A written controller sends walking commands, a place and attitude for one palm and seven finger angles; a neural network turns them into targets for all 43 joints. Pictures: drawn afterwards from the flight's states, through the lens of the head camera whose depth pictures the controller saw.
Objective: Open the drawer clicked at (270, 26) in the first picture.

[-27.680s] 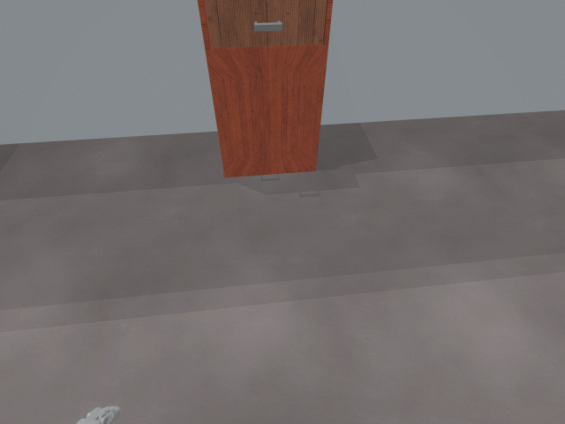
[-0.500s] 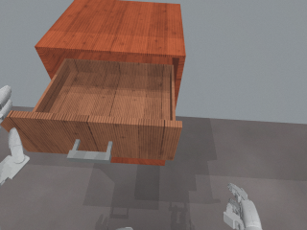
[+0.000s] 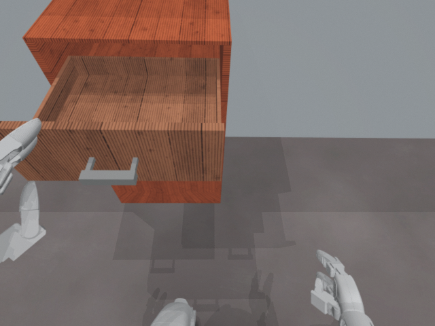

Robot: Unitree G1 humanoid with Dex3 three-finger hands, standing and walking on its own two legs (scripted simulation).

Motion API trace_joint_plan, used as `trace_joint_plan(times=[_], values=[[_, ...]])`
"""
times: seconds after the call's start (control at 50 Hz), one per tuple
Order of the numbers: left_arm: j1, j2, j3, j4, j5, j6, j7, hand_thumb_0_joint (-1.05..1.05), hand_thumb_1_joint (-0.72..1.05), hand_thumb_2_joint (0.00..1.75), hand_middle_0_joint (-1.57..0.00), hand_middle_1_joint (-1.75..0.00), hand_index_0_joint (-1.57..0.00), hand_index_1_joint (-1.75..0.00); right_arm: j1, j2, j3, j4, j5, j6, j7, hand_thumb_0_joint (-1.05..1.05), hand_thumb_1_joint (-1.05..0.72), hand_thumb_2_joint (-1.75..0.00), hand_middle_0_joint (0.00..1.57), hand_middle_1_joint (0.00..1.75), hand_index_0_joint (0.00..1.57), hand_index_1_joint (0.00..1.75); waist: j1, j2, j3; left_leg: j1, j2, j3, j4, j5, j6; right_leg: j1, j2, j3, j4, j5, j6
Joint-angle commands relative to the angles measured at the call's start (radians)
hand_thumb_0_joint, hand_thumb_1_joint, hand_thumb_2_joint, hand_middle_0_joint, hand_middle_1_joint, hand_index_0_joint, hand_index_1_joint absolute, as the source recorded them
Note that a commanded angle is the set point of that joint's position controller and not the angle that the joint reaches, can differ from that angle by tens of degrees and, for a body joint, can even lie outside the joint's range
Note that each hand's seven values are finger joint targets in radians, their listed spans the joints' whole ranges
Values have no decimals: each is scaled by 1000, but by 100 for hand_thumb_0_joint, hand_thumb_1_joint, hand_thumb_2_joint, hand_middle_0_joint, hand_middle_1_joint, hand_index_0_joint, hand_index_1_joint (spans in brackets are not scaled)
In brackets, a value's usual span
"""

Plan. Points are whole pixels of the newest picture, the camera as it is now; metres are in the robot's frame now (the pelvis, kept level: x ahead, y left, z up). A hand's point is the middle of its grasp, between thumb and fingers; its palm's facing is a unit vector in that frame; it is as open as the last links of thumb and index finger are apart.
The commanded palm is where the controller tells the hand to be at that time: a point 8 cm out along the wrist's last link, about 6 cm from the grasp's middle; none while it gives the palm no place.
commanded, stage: step back with the hand held close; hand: left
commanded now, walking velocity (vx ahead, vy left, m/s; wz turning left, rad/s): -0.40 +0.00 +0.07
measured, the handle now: (111, 169) +0.40 +0.24 +0.01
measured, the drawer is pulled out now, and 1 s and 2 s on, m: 0.29 0.29 0.29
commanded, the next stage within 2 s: stop stepping back and stand still in 0.08 s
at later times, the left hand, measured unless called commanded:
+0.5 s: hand out of the picture +0.03 +0.19 +0.22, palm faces +0.43 -0.76 -0.49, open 7.4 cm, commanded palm -0.03 +0.24 +0.20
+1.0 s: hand out of the picture -0.05 +0.19 +0.18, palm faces +0.48 -0.75 -0.46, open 7.4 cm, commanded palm -0.12 +0.22 +0.20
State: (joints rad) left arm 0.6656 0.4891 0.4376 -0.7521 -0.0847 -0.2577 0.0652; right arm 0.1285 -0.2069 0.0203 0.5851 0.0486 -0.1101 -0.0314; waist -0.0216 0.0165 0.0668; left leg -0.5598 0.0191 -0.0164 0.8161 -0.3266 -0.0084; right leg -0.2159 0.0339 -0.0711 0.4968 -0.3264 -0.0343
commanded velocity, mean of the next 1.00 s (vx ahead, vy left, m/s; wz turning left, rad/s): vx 0.16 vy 0.06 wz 0.01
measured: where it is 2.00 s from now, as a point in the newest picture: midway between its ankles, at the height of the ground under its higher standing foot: outside the picture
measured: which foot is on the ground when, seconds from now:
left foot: up 0.00-0.12, down 0.14-0.36, up 0.38-0.60, down 0.62-0.80, up 0.82-1.00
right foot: down 0.00-0.62, up 0.64-0.78, down 0.80-1.00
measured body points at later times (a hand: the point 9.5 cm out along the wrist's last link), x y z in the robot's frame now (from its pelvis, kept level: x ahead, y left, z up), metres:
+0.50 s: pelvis -0.15 -0.04 +0.00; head -0.15 -0.05 +0.45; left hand +0.00 +0.23 +0.24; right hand +0.02 -0.27 -0.09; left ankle -0.16 +0.08 -0.67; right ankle -0.09 -0.12 -0.73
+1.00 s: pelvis -0.22 -0.07 +0.01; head -0.23 -0.09 +0.46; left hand -0.08 +0.22 +0.21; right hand -0.05 -0.30 -0.09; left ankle -0.22 +0.06 -0.67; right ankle -0.15 -0.13 -0.73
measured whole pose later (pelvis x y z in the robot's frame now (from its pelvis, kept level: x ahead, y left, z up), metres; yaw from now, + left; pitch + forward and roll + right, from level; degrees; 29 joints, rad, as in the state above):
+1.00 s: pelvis -0.22 -0.07 +0.01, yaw +5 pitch +0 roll +2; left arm 0.57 0.35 0.40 -0.48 -0.04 -0.24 0.11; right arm 0.22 -0.22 -0.01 0.66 0.01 -0.07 -0.04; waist -0.02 0.00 -0.03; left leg -0.48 0.00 0.05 0.96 -0.29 0.02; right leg -0.32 0.00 -0.11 0.47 -0.16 -0.08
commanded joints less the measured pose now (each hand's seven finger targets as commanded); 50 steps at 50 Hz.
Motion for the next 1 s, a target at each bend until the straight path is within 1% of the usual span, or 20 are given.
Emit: trace_joint_plan(times=[0.0,0.08,0.12,0.14,0.2,0.28,0.32,0.36,0.42,0.46,0.54,0.56,0.6,0.66,0.74,0.76,0.78,0.8,0.86,0.98], values=[[57,88,162,-44,6,-25,58,0,90,90,-20,-30,-20,-30,-166,-42,-21,-175,-8,-13,-40,0,-90,-90,20,30,20,30,11,-142,-147,10,-8,-23,171,-223,-16,17,-362,133,-81,886,-125],[-32,60,103,-12,34,-15,91,0,90,90,-20,-30,-20,-30,-92,-82,-39,-137,-23,12,-73,0,-90,-90,20,30,20,30,-29,-72,-162,211,6,55,-484,214,-18,115,-209,67,99,874,-8],[-61,61,74,-107,38,-21,97,0,90,90,-20,-30,-20,-30,-69,-106,-82,-133,-28,4,-58,0,-90,-90,20,30,20,30,3,124,-243,488,250,-128,-430,958,65,-127,-118,47,210,207,49],[-76,60,56,-160,34,-32,92,0,90,90,-20,-30,-20,-30,-43,-120,-97,-142,-28,-16,-40,0,-90,-90,20,30,20,30,6,177,-276,551,338,-177,-365,1114,119,-205,-91,87,274,-84,38],[19,109,112,-272,35,-27,88,0,90,90,-20,-30,-20,-30,-19,-112,-88,-151,-49,-59,-18,0,-90,-90,20,30,20,30,27,260,-323,446,294,-158,-395,818,150,-153,-76,87,344,-165,49],[46,107,132,-315,23,5,109,0,90,90,-20,-30,-20,-30,-42,-119,-59,-187,-14,-68,-8,0,-90,-90,20,30,20,30,21,163,-224,199,182,-67,-410,135,94,60,-67,7,64,9,63],[25,125,147,-239,24,11,114,0,90,90,-20,-30,-20,-30,-42,-110,-57,-188,-14,-43,-14,0,-90,-90,20,30,20,30,3,11,-165,88,54,15,-279,-223,37,92,-144,83,-126,-40,20],[-55,122,146,-140,12,29,112,0,90,90,-20,-30,-20,-30,-33,-115,-76,-162,-14,-15,-26,0,-90,-90,20,30,20,30,-7,-228,-106,195,-55,30,191,-170,-5,-299,-397,476,-406,-496,-111],[-111,75,108,48,15,47,88,0,90,90,-20,-30,-20,-30,-34,-113,-67,-111,-27,6,-34,0,-90,-90,20,30,20,30,-44,-193,-49,172,-4,-4,325,-27,8,-408,-358,311,-347,-401,-87],[-92,61,85,125,33,44,86,0,90,90,-20,-30,-20,-30,-39,-104,-52,-120,-25,7,-40,0,-90,-90,20,30,20,30,-26,-202,-92,246,-1,52,126,-55,24,-383,-293,175,-310,-403,-54],[-94,28,27,28,52,20,105,0,90,90,-20,-30,-20,-30,-24,-105,-43,-121,-34,-44,-49,0,-90,-90,20,30,20,30,-7,-123,-128,294,-25,134,-439,-111,72,-95,-242,143,-210,-279,-34],[-104,30,17,-40,51,8,110,0,90,90,-20,-30,-20,-30,-1,-115,-47,-128,-42,-58,-47,0,-90,-90,20,30,20,30,-11,-41,-147,307,-5,100,-560,-111,87,-15,-200,129,-117,-213,-16],[-108,68,38,-175,61,-18,118,0,90,90,-20,-30,-20,-30,1,-143,-68,-164,-49,-72,-38,0,-90,-90,20,30,20,30,10,263,-162,405,225,-235,-596,-84,174,-151,-57,-10,233,-81,37],[-55,125,91,-212,78,-11,112,0,90,90,-20,-30,-20,-30,2,-110,-64,-129,-46,-91,-23,0,-90,-90,20,30,20,30,-2,267,-67,286,263,-248,-608,-89,217,-278,-63,28,450,-127,37],[-62,97,97,-54,64,2,115,0,90,90,-20,-30,-20,-30,-6,-137,-60,-106,-40,-83,-35,0,-90,-90,20,30,20,30,30,136,-11,55,167,-57,-423,-90,127,77,-50,-21,52,-54,34],[-90,103,104,0,66,-1,111,0,90,90,-20,-30,-20,-30,-11,-133,-67,-98,-37,-71,-38,0,-90,-90,20,30,20,30,32,-8,-8,-3,97,-6,-252,-137,95,138,-91,82,-85,-53,12],[-110,117,111,52,64,1,104,0,90,90,-20,-30,-20,-30,-21,-135,-84,-106,-30,-55,-37,0,-90,-90,20,30,20,30,22,-246,-24,-76,-11,65,45,-204,55,102,-274,432,-252,-262,-71],[-134,88,99,122,47,2,93,0,90,90,-20,-30,-20,-30,-30,-142,-89,-106,-25,-43,-37,0,-90,-90,20,30,20,30,8,-296,6,-108,-35,1,264,-163,41,9,-411,644,-363,-249,-101],[-171,67,94,153,48,-36,62,0,90,90,-20,-30,-20,-30,27,-130,-93,-71,-37,-18,-23,0,-90,-90,20,30,20,30,-26,-127,-72,7,9,-18,348,23,25,-157,-332,449,-365,-421,-57],[-115,52,22,-49,56,-49,74,0,90,90,-20,-30,-20,-30,-13,-107,-74,-121,-45,-35,-38,0,-90,-90,20,30,20,30,0,-189,-133,202,-15,127,-72,-21,45,-157,-301,239,-404,-381,-47]])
